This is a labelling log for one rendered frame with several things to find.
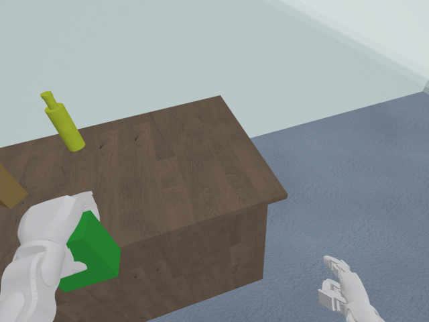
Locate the table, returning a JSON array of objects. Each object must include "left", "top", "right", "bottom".
[{"left": 0, "top": 95, "right": 288, "bottom": 322}]

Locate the robot left forearm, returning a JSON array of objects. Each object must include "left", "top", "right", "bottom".
[{"left": 0, "top": 240, "right": 66, "bottom": 322}]

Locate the robot left hand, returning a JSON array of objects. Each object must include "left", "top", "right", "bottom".
[{"left": 17, "top": 191, "right": 100, "bottom": 278}]

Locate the robot right hand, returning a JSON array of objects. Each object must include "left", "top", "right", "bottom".
[{"left": 318, "top": 256, "right": 370, "bottom": 316}]

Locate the sponge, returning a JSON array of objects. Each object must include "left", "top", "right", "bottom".
[{"left": 58, "top": 210, "right": 121, "bottom": 292}]

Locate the robot right forearm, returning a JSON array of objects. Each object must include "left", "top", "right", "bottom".
[{"left": 345, "top": 301, "right": 385, "bottom": 322}]

